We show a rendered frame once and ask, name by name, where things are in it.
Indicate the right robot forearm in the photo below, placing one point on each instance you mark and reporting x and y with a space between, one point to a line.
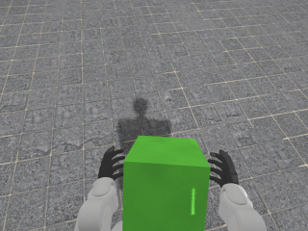
236 210

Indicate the robot right hand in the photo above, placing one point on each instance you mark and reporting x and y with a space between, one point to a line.
227 173

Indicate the left robot thigh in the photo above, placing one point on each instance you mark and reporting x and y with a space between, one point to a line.
118 226

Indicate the left robot forearm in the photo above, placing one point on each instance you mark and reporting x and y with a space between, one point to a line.
97 211

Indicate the carton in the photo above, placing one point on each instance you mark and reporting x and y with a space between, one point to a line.
165 185

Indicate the robot left hand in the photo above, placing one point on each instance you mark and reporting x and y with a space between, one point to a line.
106 169

